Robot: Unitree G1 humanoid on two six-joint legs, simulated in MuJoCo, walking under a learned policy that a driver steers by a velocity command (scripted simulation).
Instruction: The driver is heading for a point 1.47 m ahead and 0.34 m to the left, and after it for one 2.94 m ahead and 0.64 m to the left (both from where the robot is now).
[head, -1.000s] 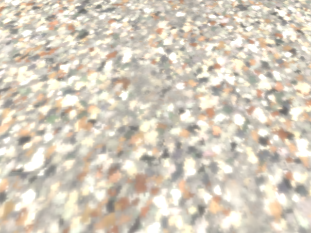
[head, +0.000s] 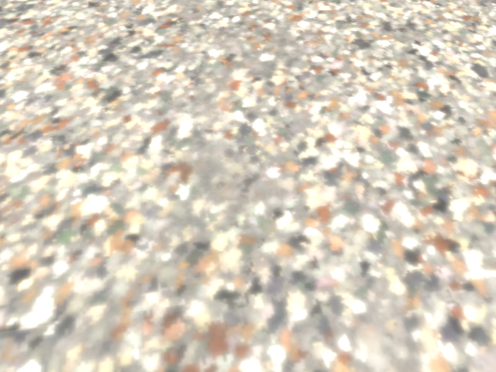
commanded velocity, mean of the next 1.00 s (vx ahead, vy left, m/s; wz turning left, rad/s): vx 0.47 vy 0.00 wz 0.00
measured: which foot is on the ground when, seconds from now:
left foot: down 0.00-0.48, up 0.50-0.98, down 1.00-1.00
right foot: up 0.00-0.44, down 0.46-1.00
